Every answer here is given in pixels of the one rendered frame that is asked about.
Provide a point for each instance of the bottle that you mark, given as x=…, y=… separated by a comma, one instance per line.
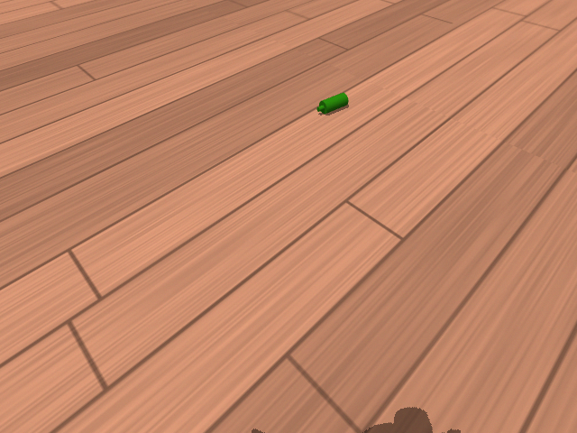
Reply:
x=332, y=103

